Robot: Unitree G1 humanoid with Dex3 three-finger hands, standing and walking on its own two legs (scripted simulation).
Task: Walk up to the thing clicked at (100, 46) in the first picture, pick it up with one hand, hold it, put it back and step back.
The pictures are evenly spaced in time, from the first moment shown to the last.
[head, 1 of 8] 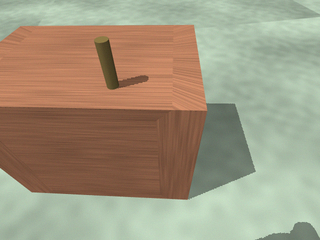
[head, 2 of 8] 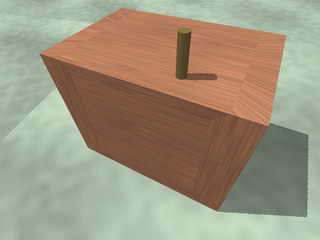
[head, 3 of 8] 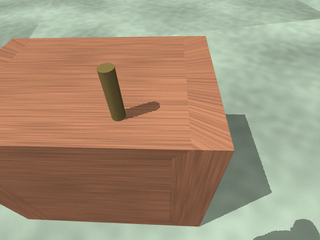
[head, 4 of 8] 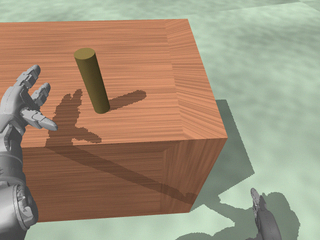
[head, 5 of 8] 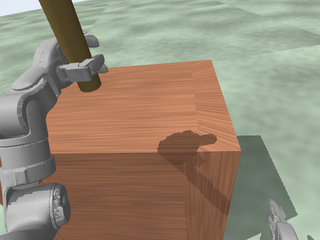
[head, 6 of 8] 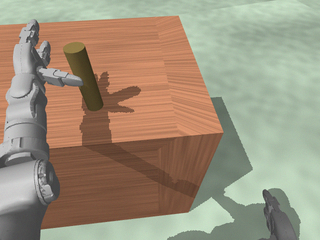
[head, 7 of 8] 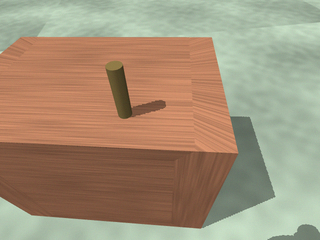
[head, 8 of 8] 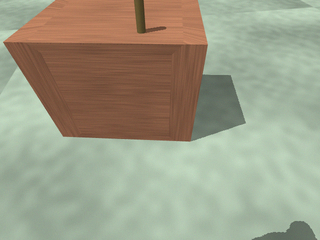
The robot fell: no
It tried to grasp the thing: yes
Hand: left
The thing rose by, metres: 0.27
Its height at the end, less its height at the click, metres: +0.00
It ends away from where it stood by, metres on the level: 0.01
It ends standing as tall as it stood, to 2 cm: yes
